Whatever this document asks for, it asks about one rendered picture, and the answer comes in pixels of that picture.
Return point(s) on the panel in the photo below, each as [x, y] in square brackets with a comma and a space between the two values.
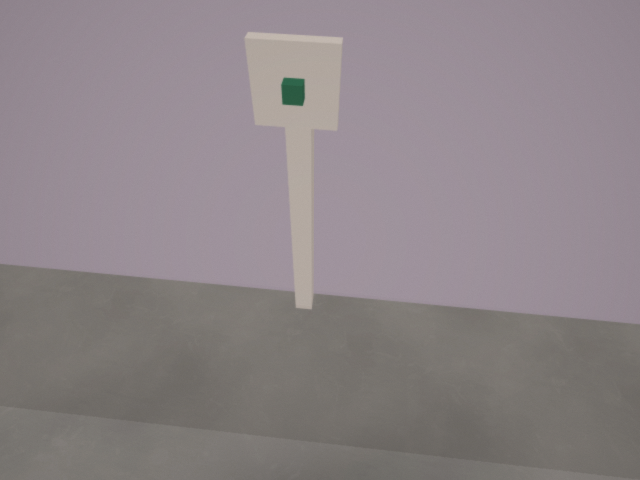
[316, 59]

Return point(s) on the button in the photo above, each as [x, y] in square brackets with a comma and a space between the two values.
[293, 91]

